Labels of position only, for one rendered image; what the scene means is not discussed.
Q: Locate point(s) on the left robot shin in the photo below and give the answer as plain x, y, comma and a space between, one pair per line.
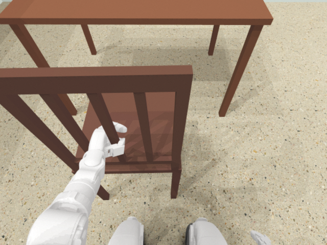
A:
132, 218

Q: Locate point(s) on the left robot forearm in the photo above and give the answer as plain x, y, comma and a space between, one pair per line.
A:
82, 189

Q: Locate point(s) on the robot right hand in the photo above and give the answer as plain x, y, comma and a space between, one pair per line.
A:
260, 238

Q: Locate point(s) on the chair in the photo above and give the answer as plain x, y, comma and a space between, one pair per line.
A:
150, 101

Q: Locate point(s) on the table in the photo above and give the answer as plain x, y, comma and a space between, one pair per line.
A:
139, 12

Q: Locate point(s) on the left robot upper arm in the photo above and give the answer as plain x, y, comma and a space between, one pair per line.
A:
58, 227

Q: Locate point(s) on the robot left thigh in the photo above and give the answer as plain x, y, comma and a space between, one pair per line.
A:
129, 232

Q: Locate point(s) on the robot left hand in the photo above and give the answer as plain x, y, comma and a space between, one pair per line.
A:
100, 141

